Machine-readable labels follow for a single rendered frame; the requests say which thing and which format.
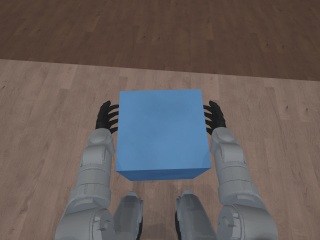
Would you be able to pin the right robot upper arm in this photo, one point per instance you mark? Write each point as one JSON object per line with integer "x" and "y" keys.
{"x": 241, "y": 222}

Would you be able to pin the robot thigh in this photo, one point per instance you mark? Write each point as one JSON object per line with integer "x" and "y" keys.
{"x": 127, "y": 216}
{"x": 197, "y": 225}

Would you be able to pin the robot right thigh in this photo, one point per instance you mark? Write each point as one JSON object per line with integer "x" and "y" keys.
{"x": 197, "y": 225}

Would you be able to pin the robot left thigh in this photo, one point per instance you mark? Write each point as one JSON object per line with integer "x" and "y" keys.
{"x": 127, "y": 216}

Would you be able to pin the left robot forearm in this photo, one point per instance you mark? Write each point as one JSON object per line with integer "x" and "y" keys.
{"x": 94, "y": 173}

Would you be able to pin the carton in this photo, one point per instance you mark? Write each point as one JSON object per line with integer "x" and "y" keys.
{"x": 162, "y": 135}

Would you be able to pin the right robot forearm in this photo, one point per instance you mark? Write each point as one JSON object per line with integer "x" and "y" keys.
{"x": 235, "y": 183}

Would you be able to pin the left robot upper arm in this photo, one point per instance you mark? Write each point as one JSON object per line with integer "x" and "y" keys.
{"x": 90, "y": 224}

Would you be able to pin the left robot hand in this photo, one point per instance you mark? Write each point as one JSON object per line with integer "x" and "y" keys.
{"x": 103, "y": 117}

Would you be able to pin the right robot hand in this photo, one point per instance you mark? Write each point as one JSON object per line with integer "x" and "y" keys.
{"x": 217, "y": 117}

